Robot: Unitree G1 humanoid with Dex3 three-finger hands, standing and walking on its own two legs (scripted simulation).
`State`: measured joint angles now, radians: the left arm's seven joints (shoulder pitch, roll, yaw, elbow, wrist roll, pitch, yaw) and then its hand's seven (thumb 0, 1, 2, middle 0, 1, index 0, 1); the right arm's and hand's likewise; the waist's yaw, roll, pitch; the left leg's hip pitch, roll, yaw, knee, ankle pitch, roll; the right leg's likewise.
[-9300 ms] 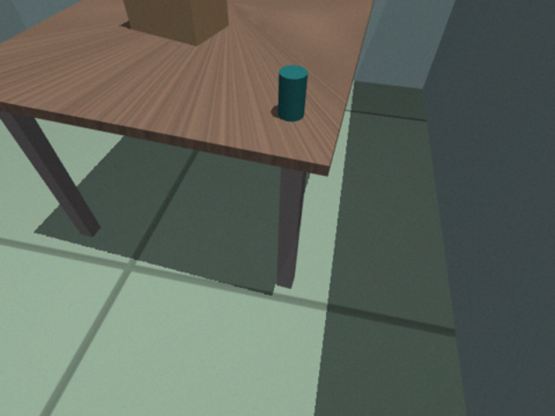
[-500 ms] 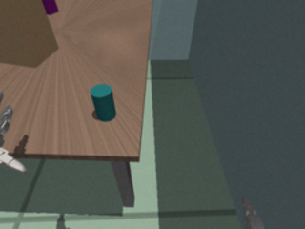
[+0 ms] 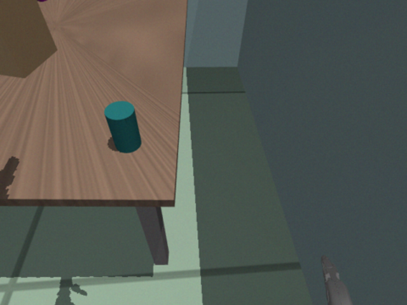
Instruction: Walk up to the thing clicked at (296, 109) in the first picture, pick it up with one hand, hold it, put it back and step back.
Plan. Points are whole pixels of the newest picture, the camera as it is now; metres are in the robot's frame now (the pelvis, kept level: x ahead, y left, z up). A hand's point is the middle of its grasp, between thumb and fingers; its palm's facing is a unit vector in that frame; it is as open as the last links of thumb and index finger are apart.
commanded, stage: go down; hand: left
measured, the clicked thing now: (124, 128) +0.52 +0.17 +0.04
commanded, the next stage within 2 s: approach in 1.62 s
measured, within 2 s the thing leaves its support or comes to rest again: neither
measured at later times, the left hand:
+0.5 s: hand out of the picture +0.40 +0.36 +0.16, palm faces +0.11 -0.99 +0.01, open 17.7 cm
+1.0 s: hand out of the picture +0.42 +0.37 +0.17, palm faces +0.12 -0.99 +0.02, open 17.8 cm
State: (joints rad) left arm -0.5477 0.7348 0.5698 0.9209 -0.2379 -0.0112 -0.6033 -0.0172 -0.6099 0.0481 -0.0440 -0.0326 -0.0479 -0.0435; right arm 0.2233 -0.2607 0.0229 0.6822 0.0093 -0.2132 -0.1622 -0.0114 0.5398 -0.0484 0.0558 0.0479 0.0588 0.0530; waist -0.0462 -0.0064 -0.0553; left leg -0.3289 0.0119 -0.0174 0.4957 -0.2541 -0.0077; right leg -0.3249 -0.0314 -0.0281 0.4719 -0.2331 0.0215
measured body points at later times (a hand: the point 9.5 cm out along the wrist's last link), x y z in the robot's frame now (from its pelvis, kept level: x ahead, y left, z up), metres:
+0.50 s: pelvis +0.02 +0.01 +0.00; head +0.06 +0.02 +0.44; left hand +0.39 +0.41 +0.16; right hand +0.17 -0.25 -0.09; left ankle +0.00 +0.12 -0.74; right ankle +0.00 -0.13 -0.74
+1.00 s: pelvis +0.02 +0.01 -0.01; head +0.07 +0.02 +0.44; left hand +0.40 +0.42 +0.17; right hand +0.17 -0.26 -0.08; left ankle +0.00 +0.12 -0.74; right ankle +0.00 -0.13 -0.74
